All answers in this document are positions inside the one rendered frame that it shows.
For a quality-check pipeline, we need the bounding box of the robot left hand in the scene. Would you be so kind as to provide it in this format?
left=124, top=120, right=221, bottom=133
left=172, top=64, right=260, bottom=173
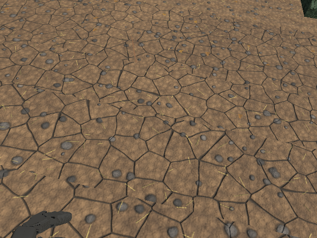
left=11, top=210, right=72, bottom=238

